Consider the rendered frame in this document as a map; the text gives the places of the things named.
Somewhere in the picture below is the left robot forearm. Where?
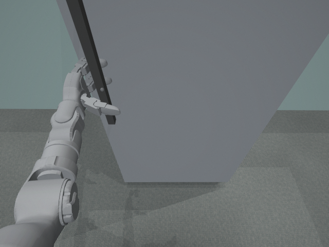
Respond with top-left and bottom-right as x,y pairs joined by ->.
14,100 -> 85,223

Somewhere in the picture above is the handle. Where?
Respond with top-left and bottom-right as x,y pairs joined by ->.
66,0 -> 116,125

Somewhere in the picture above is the robot left upper arm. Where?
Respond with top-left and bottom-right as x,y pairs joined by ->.
0,178 -> 79,247

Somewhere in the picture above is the fridge door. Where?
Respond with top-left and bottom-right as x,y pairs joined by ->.
56,0 -> 329,182

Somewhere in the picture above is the robot left hand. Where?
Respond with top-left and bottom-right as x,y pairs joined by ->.
63,57 -> 120,116

